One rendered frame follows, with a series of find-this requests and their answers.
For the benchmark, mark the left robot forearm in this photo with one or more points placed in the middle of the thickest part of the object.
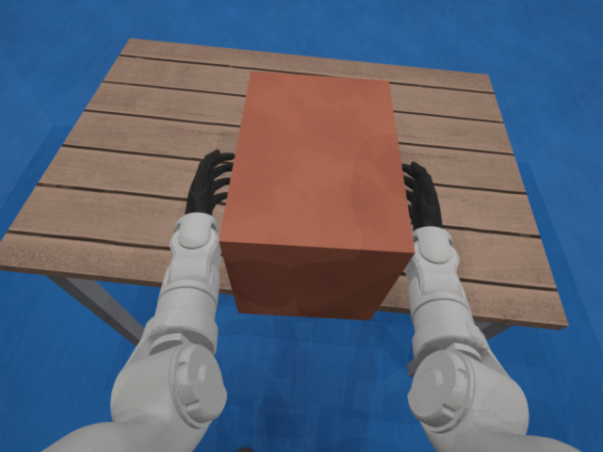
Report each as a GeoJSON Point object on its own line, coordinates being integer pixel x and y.
{"type": "Point", "coordinates": [188, 298]}

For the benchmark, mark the table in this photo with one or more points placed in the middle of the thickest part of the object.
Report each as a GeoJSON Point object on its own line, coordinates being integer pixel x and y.
{"type": "Point", "coordinates": [106, 207]}

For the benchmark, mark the robot right upper arm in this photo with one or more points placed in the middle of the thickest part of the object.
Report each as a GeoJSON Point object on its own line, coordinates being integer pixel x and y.
{"type": "Point", "coordinates": [466, 406]}

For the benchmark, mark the robot left upper arm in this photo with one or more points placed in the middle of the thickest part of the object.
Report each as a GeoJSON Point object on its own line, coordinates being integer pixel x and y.
{"type": "Point", "coordinates": [161, 403]}

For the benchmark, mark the carton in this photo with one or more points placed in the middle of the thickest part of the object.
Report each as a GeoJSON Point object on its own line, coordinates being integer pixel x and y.
{"type": "Point", "coordinates": [316, 221]}

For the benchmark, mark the robot left hand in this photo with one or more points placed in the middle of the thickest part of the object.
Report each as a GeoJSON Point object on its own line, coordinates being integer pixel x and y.
{"type": "Point", "coordinates": [201, 198]}

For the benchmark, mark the robot right hand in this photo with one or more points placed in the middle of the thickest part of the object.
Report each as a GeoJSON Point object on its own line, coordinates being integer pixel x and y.
{"type": "Point", "coordinates": [424, 210]}

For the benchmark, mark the right robot forearm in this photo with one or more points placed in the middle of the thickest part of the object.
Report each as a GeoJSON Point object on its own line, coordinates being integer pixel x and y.
{"type": "Point", "coordinates": [439, 308]}

